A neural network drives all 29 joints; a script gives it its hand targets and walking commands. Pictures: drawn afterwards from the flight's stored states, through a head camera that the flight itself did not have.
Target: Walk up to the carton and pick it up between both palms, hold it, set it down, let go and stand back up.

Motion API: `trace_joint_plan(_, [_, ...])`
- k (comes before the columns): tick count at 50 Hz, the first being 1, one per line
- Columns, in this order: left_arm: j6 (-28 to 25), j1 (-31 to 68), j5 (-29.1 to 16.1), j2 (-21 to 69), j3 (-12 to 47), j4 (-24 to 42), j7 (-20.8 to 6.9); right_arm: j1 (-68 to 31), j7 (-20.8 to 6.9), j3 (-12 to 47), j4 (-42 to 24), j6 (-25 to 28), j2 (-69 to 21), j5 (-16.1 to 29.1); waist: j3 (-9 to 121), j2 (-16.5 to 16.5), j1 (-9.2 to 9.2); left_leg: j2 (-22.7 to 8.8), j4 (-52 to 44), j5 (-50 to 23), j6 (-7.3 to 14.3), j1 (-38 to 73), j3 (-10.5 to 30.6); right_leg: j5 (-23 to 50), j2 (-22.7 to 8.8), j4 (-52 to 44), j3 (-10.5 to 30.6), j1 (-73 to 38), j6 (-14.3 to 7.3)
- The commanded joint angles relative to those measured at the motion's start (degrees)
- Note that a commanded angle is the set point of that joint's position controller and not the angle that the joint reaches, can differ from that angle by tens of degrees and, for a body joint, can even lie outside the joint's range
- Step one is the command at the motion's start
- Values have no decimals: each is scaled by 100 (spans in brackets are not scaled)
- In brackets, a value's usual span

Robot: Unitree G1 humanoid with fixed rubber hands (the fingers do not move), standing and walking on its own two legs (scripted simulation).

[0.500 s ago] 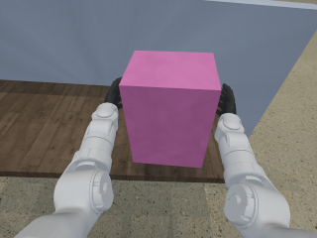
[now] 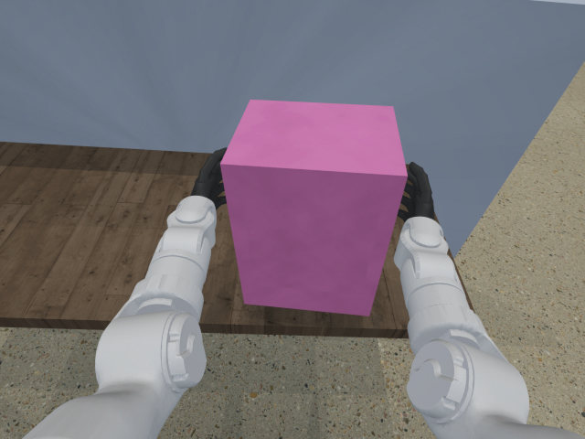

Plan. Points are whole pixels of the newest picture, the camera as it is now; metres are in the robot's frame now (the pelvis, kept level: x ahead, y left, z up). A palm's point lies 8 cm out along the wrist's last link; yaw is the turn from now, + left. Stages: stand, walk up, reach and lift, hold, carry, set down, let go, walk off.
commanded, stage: set down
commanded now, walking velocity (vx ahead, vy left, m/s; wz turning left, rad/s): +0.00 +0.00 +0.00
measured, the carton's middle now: (312, 213) +0.45 -0.02 +0.07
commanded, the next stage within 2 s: none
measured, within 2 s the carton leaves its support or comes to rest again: neither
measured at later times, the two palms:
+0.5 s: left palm (211, 199) +0.45 +0.13 +0.10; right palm (413, 228) +0.39 -0.17 +0.10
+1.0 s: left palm (215, 203) +0.45 +0.13 +0.09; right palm (413, 237) +0.39 -0.17 +0.08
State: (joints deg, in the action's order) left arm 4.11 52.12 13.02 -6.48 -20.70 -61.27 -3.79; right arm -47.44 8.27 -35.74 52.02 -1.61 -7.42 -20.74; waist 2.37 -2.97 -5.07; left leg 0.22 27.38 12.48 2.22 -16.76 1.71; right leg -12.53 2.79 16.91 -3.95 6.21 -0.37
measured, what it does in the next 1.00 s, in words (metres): stands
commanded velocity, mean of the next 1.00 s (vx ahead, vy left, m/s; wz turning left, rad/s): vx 0.00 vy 0.00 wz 0.00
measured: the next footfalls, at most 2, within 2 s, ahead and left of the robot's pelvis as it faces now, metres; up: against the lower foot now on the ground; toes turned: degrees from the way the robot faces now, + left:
none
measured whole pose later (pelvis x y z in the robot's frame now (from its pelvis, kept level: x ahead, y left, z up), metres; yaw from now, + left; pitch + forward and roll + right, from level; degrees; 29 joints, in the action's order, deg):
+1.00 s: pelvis +0.01 +0.00 +0.00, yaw +0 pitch +3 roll -2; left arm -3.1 52.1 13.9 -6.1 -22.1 -65.0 -4.2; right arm -43.0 7.9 -38.4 51.6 4.4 -9.7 -24.1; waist 0.6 -3.0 -5.1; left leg 0.2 27.4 13.3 2.1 -16.8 1.7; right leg -13.3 2.8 16.9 -3.9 6.2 -0.4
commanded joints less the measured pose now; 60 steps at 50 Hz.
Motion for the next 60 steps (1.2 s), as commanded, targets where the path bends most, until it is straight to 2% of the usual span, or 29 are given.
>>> trace_joint_plan(1, [-464,3681,696,2290,71,134,-949,-3341,-941,946,-764,437,-2607,-481,2555,669,-284,-95,-895,-1663,-410,1468,-486,2613,-406,279,-11,-522,478])
trace_joint_plan(12, [-620,3387,777,2432,44,-32,-956,-3184,-933,1057,-865,669,-2729,-547,2662,644,-234,-101,-801,-2057,-440,1379,-495,3163,-397,411,8,-636,511])
trace_joint_plan(20, [-726,3229,819,2557,62,-170,-934,-3087,-928,1037,-876,858,-2722,-621,2665,689,-249,-115,-721,-2221,-464,1384,-484,3207,-389,428,-1,-507,494])
trace_joint_plan(32, [-855,3115,907,2569,-65,-343,-898,-2955,-948,957,-842,987,-2725,-734,2524,660,-197,-131,-712,-2119,-446,1255,-481,2988,-379,403,-3,-324,456])
trace_joint_plan(37, [-904,3115,909,2579,-51,-348,-884,-2941,-960,883,-839,1027,-2672,-794,2526,711,-239,-141,-677,-2139,-464,1286,-474,2876,-365,392,-30,-172,448])
trace_joint_plan(60, [-1143,2885,1071,2616,-208,-504,-828,-2720,-983,798,-811,1264,-2744,-962,2570,700,-178,-161,-563,-2270,-451,1065,-455,2932,-349,458,-24,98,441])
